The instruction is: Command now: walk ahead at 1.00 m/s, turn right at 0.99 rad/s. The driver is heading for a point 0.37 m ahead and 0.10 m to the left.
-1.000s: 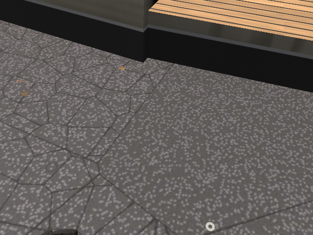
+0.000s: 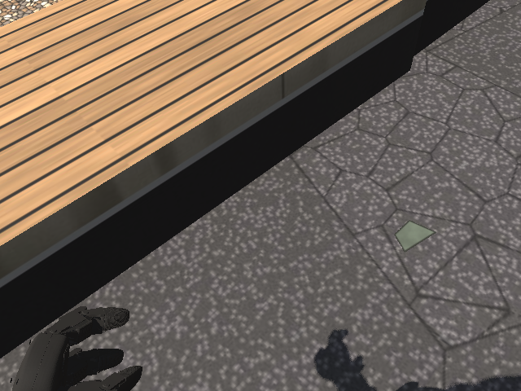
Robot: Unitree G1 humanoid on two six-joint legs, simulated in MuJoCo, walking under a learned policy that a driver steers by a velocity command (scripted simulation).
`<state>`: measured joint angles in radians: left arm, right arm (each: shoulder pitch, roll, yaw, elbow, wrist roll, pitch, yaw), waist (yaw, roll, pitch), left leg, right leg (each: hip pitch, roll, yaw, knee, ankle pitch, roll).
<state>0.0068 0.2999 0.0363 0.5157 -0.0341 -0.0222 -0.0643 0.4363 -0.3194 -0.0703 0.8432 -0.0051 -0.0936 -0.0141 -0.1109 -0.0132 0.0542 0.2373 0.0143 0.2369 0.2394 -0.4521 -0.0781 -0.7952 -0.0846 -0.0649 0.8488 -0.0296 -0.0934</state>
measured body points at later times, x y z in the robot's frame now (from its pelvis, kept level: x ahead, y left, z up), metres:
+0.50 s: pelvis +0.41 -0.02 +0.01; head +0.44 -0.04 +0.46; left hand +0.47 +0.25 -0.11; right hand +0.59 -0.28 -0.08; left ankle +0.62 +0.04 -0.70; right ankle +0.22 -0.07 -0.70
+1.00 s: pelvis +0.54 -0.07 +0.02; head +0.53 -0.08 +0.47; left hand +0.66 +0.17 -0.10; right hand +0.62 -0.33 -0.11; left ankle +0.62 +0.04 -0.71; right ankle +0.53 -0.19 -0.71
